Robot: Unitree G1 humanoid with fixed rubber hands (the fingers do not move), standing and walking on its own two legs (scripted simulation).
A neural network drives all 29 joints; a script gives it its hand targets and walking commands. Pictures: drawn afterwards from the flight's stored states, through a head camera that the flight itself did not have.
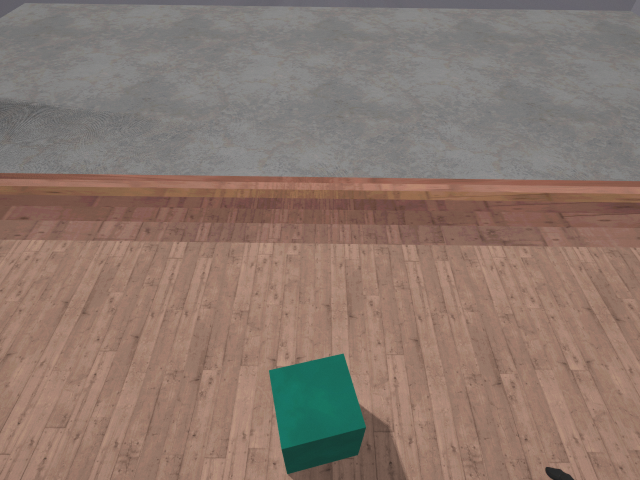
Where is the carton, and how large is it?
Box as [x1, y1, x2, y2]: [269, 354, 365, 473]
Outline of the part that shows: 343,354 269,370 281,448 287,473 355,455 358,452 365,425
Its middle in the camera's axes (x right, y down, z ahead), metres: -0.01 +0.49 +1.09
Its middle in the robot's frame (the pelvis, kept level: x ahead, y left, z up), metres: +0.43 +0.02 -0.66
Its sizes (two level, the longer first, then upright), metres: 0.210 0.200 0.250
